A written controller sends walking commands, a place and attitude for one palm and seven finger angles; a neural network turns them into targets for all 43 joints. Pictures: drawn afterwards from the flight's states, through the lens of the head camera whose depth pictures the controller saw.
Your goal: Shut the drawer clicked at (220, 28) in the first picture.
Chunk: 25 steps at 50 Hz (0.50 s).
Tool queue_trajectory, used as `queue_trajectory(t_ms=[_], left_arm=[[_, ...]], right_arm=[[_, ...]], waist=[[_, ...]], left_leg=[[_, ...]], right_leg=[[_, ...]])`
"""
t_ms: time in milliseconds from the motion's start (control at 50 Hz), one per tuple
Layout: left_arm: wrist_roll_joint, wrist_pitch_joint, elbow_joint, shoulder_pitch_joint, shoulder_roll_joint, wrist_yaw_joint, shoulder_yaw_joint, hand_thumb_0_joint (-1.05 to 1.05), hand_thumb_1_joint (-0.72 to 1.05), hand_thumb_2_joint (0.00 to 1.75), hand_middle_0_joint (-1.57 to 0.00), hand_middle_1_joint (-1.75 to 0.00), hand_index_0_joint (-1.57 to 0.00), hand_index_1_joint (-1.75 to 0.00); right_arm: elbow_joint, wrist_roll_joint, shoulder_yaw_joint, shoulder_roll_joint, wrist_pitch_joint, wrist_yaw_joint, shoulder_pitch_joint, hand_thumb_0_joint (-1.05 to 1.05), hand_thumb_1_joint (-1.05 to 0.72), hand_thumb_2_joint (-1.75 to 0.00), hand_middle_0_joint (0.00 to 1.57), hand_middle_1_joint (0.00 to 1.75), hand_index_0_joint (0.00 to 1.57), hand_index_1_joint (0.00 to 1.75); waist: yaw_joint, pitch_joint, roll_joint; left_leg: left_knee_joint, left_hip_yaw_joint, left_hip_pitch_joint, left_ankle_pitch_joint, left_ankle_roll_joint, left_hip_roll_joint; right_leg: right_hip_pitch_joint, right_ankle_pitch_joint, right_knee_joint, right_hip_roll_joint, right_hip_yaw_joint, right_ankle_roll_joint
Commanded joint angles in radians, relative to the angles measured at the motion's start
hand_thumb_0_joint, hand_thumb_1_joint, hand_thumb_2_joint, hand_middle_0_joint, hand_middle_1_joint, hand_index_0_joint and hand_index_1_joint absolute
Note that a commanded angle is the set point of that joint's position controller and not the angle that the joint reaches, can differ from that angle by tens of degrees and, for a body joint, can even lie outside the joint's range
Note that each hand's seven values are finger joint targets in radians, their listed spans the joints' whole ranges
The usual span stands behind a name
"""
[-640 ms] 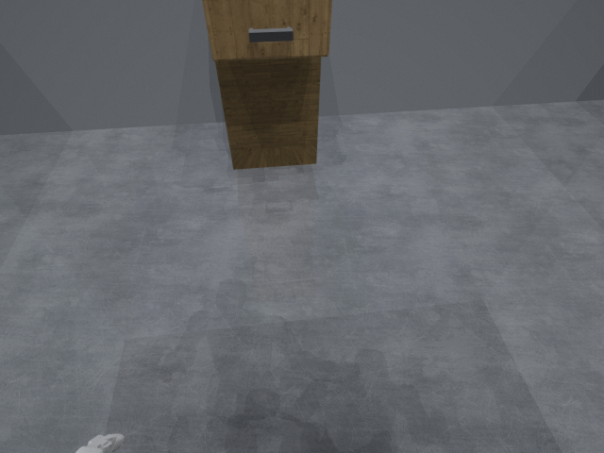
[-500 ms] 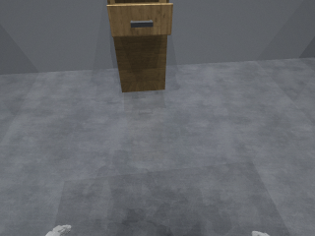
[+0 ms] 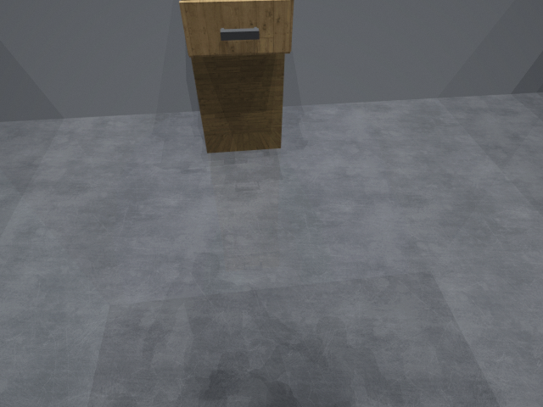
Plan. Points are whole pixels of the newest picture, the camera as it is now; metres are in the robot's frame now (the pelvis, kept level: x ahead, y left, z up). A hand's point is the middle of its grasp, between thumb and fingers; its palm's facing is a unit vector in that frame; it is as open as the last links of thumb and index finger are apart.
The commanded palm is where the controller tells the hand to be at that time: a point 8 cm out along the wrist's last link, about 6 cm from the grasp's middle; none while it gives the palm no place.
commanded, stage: stand and wait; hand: left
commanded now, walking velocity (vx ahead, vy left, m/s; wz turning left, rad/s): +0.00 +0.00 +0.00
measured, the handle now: (239, 32) +1.29 +0.19 +0.02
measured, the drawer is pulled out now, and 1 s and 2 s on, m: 0.29 0.29 0.29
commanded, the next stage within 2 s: look at it before walking up in 0.18 s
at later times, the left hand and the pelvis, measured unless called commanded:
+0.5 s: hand out of the picture +0.07 +0.24 -0.15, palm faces -0.04 -0.94 -0.33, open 7.4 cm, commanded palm none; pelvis -0.01 +0.00 +0.00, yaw +0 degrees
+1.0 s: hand out of the picture +0.07 +0.24 -0.16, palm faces -0.03 -0.94 -0.33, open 7.4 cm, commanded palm none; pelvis +0.00 +0.00 +0.00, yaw -1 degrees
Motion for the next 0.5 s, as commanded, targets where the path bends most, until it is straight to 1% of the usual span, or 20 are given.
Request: queue_trajectory(t_ms=[0,60,80,100,160,180,220,280,320,340,360,400,420,480], left_arm=[[0.002,-0.025,-0.065,-0.058,0.204,0.018,0.042,0.00,0.90,0.90,-0.20,-0.30,-0.20,-0.30],[0.003,-0.025,-0.060,-0.059,0.204,0.019,0.042,0.00,0.90,0.90,-0.20,-0.30,-0.20,-0.30],[0.002,-0.025,-0.059,-0.061,0.203,0.018,0.041,0.00,0.90,0.90,-0.20,-0.30,-0.20,-0.30],[0.002,-0.025,-0.060,-0.060,0.204,0.018,0.041,0.00,0.90,0.90,-0.20,-0.30,-0.20,-0.30],[0.003,-0.025,-0.058,-0.062,0.204,0.018,0.041,0.00,0.90,0.90,-0.20,-0.30,-0.20,-0.30],[0.003,-0.025,-0.057,-0.062,0.203,0.018,0.042,0.00,0.90,0.90,-0.20,-0.30,-0.20,-0.30],[0.003,-0.024,-0.057,-0.063,0.202,0.018,0.040,0.00,0.90,0.90,-0.20,-0.30,-0.20,-0.30],[0.005,-0.025,-0.058,-0.065,0.199,0.018,0.041,0.00,0.90,0.90,-0.20,-0.30,-0.20,-0.30],[0.005,-0.026,-0.057,-0.063,0.199,0.018,0.041,0.00,0.90,0.90,-0.20,-0.30,-0.20,-0.30],[0.005,-0.027,-0.059,-0.062,0.201,0.018,0.042,0.00,0.90,0.90,-0.20,-0.30,-0.20,-0.30],[0.005,-0.027,-0.059,-0.063,0.199,0.018,0.041,0.00,0.90,0.90,-0.20,-0.30,-0.20,-0.30],[0.005,-0.026,-0.060,-0.067,0.198,0.017,0.042,0.00,0.90,0.90,-0.20,-0.30,-0.20,-0.30],[0.005,-0.026,-0.059,-0.063,0.196,0.017,0.041,0.00,0.90,0.90,-0.20,-0.30,-0.20,-0.30],[0.005,-0.026,-0.058,-0.061,0.197,0.018,0.041,0.00,0.90,0.90,-0.20,-0.30,-0.20,-0.30]], right_arm=[[-0.069,-0.002,-0.039,-0.195,-0.034,-0.014,-0.063,0.00,-0.90,-0.90,0.20,0.30,0.20,0.30],[-0.062,-0.002,-0.039,-0.196,-0.032,-0.013,-0.061,0.00,-0.90,-0.90,0.20,0.30,0.20,0.30],[-0.060,-0.003,-0.039,-0.196,-0.032,-0.013,-0.060,0.00,-0.90,-0.90,0.20,0.30,0.20,0.30],[-0.057,-0.003,-0.039,-0.195,-0.032,-0.013,-0.058,0.00,-0.90,-0.90,0.20,0.30,0.20,0.30],[-0.053,-0.003,-0.039,-0.195,-0.032,-0.012,-0.054,0.00,-0.90,-0.90,0.20,0.30,0.20,0.30],[-0.052,-0.003,-0.038,-0.195,-0.033,-0.011,-0.052,0.00,-0.90,-0.90,0.20,0.30,0.20,0.30],[-0.050,-0.003,-0.038,-0.195,-0.033,-0.011,-0.056,0.00,-0.90,-0.90,0.20,0.30,0.20,0.30],[-0.049,-0.003,-0.039,-0.191,-0.033,-0.010,-0.054,0.00,-0.90,-0.90,0.20,0.30,0.20,0.30],[-0.050,-0.003,-0.039,-0.194,-0.033,-0.010,-0.054,0.00,-0.90,-0.90,0.20,0.30,0.20,0.30],[-0.050,-0.002,-0.039,-0.193,-0.032,-0.010,-0.050,0.00,-0.90,-0.90,0.20,0.30,0.20,0.30],[-0.049,-0.003,-0.040,-0.192,-0.033,-0.010,-0.054,0.00,-0.90,-0.90,0.20,0.30,0.20,0.30],[-0.047,-0.004,-0.039,-0.192,-0.033,-0.010,-0.052,0.00,-0.90,-0.90,0.20,0.30,0.20,0.30],[-0.048,-0.003,-0.039,-0.194,-0.034,-0.010,-0.053,0.00,-0.90,-0.90,0.20,0.30,0.20,0.30],[-0.048,-0.002,-0.039,-0.193,-0.035,-0.010,-0.053,0.00,-0.90,-0.90,0.20,0.30,0.20,0.30]], waist=[[0.003,-0.066,-0.008],[0.001,-0.052,-0.021],[0.001,-0.049,-0.011],[0.001,-0.040,-0.016],[0.001,-0.044,-0.005],[0.001,-0.050,-0.013],[0.002,-0.039,-0.003],[0.001,-0.029,-0.017],[0.003,-0.037,-0.014],[0.001,-0.044,-0.024],[0.001,-0.038,-0.012],[0.001,-0.035,-0.013],[0.001,-0.042,-0.003],[0.000,-0.056,-0.001]], left_leg=[[-0.073,-0.087,0.012,0.144,0.043,0.104],[-0.078,-0.087,0.012,0.122,0.041,0.103],[-0.081,-0.088,0.013,0.117,0.041,0.103],[-0.083,-0.087,0.008,0.112,0.040,0.104],[-0.088,-0.089,0.004,0.104,0.040,0.104],[-0.091,-0.091,0.004,0.105,0.040,0.105],[-0.098,-0.094,0.002,0.097,0.041,0.105],[-0.097,-0.096,-0.001,0.095,0.041,0.104],[-0.094,-0.093,0.006,0.106,0.040,0.103],[-0.089,-0.094,0.007,0.106,0.039,0.103],[-0.091,-0.092,0.009,0.103,0.039,0.103],[-0.098,-0.095,0.002,0.106,0.038,0.104],[-0.099,-0.096,0.009,0.111,0.039,0.105],[-0.097,-0.095,0.019,0.123,0.040,0.108]], right_leg=[[0.009,0.145,-0.084,-0.118,0.102,-0.033],[-0.007,0.118,-0.097,-0.120,0.107,-0.033],[-0.011,0.108,-0.099,-0.118,0.111,-0.034],[-0.014,0.102,-0.103,-0.118,0.111,-0.033],[-0.013,0.086,-0.105,-0.116,0.112,-0.032],[-0.009,0.087,-0.103,-0.116,0.111,-0.031],[-0.018,0.073,-0.107,-0.114,0.110,-0.030],[-0.024,0.068,-0.114,-0.114,0.116,-0.030],[-0.023,0.079,-0.114,-0.117,0.114,-0.030],[-0.020,0.078,-0.113,-0.115,0.116,-0.031],[-0.026,0.074,-0.117,-0.117,0.117,-0.031],[-0.022,0.078,-0.114,-0.114,0.115,-0.030],[-0.020,0.084,-0.111,-0.114,0.110,-0.029],[-0.012,0.104,-0.108,-0.114,0.109,-0.028]])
